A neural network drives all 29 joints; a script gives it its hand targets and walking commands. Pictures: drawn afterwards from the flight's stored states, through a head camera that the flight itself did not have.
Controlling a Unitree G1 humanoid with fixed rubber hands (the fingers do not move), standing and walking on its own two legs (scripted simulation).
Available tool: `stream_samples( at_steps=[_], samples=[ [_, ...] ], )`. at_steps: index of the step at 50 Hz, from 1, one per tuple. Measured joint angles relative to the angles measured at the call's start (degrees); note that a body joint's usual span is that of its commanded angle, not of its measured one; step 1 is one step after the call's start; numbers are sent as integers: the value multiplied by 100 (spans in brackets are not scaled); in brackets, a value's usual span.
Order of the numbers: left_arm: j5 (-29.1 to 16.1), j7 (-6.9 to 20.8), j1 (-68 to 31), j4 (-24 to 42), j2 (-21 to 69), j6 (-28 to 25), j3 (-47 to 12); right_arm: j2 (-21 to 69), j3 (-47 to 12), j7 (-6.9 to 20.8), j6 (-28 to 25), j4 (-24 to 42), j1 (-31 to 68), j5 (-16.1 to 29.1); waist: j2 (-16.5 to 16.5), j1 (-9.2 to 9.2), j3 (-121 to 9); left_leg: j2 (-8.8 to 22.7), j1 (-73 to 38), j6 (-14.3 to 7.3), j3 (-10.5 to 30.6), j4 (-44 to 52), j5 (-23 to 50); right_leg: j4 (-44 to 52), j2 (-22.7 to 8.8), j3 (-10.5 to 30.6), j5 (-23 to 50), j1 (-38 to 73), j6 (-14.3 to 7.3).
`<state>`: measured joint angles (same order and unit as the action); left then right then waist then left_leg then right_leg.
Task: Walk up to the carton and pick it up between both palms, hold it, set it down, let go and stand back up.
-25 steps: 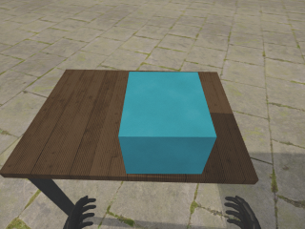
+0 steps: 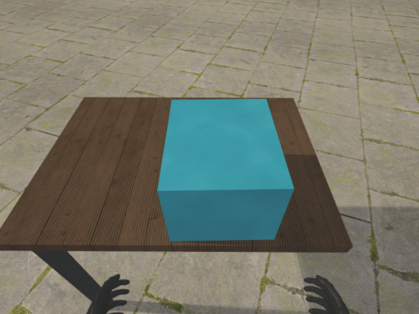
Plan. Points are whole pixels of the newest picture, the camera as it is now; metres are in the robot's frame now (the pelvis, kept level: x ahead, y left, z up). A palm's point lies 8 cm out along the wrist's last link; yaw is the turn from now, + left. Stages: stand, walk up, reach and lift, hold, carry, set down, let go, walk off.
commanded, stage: let go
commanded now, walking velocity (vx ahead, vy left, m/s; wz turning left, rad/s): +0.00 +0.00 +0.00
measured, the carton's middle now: (220, 166) +0.46 +0.00 +0.02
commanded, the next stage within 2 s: stand in 0.20 s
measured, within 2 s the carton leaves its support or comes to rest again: neither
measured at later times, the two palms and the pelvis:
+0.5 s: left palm out of the picture +0.12 +0.31 -0.08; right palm out of the picture +0.11 -0.30 -0.09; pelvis +0.00 +0.00 +0.00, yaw +1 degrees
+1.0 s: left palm out of the picture +0.08 +0.32 -0.10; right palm out of the picture +0.09 -0.29 -0.10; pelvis -0.01 +0.01 +0.00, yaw +1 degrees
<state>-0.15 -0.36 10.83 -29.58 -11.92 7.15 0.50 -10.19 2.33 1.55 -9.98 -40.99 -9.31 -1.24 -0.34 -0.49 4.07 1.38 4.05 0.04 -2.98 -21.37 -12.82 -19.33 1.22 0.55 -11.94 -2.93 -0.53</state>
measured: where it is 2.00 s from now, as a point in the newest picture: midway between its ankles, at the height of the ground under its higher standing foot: outside the picture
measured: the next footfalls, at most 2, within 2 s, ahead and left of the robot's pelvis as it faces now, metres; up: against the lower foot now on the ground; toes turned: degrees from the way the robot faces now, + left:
none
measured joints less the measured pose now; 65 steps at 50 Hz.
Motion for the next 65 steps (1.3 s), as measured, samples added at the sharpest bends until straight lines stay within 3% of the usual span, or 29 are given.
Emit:
stream_samples(
  at_steps=[11,17,26,46,65],
  samples=[
    [89,35,-116,-145,58,29,15,-92,-11,3,-80,-215,90,2,51,18,3,4,-36,-4,-12,-26,-22,-18,-1,-2,-11,34,3],
    [202,-1,-93,-637,-448,-509,116,-636,-1,-134,532,-348,-46,-113,90,10,-232,-51,401,-41,13,-312,-110,-455,-62,-28,-194,-458,23],
    [233,114,6,-1414,-1009,-781,248,-1231,83,-68,751,-701,-169,-46,33,6,-303,-92,519,-74,44,-341,-107,-468,-103,-48,-195,-554,52],
    [154,71,-170,-2381,-1029,-862,-19,-1177,-130,-96,857,-1409,104,16,17,47,-252,-185,281,-136,64,8,102,-150,-188,-38,-10,-318,124],
    [129,48,-228,-2782,-1080,-832,-55,-1186,-169,-133,869,-1791,178,53,-3,67,-189,-226,221,-157,86,232,275,48,-224,-28,144,-265,157]
  ],
)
